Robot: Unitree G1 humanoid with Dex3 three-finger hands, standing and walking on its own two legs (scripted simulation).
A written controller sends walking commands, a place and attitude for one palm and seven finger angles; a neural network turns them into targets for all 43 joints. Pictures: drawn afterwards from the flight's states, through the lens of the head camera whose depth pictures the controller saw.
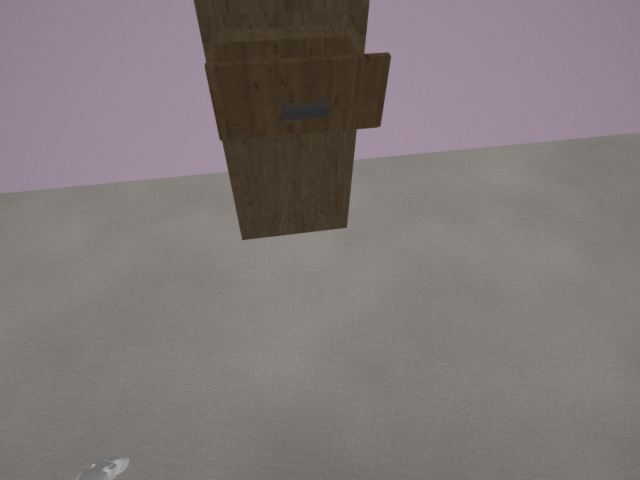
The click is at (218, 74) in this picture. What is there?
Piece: drawer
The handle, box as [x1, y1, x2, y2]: [280, 97, 328, 120]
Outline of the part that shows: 328,105 326,102 324,102 322,97 319,97 318,103 298,105 286,105 284,103 284,99 281,99 280,103 282,120 328,116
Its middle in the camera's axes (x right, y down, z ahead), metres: -0.04 -0.30 +0.89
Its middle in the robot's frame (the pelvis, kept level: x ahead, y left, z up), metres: +0.87 +0.08 +0.01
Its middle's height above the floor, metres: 0.78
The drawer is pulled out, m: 0.29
